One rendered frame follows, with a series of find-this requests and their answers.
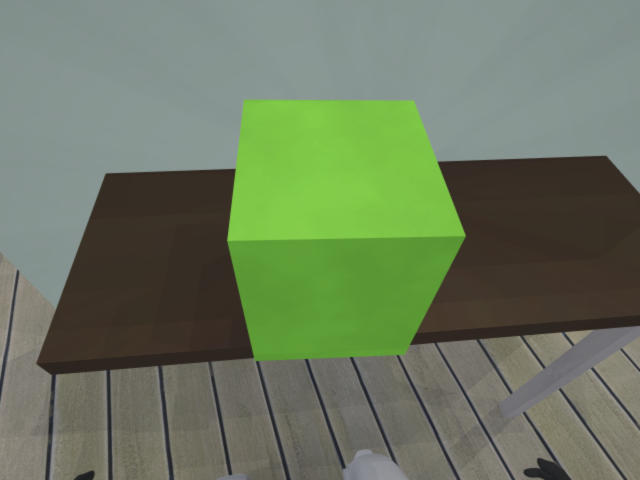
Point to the right robot thigh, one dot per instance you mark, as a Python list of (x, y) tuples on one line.
[(373, 467)]

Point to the carton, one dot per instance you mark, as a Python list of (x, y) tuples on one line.
[(341, 229)]

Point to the right robot shin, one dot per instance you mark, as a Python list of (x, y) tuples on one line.
[(363, 452)]

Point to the right robot hand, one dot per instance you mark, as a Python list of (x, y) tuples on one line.
[(548, 471)]

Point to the table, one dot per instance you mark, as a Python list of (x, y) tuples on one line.
[(552, 245)]

